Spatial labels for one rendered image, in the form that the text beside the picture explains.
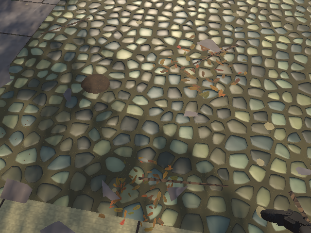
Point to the right robot hand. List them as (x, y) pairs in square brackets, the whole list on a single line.
[(290, 219)]

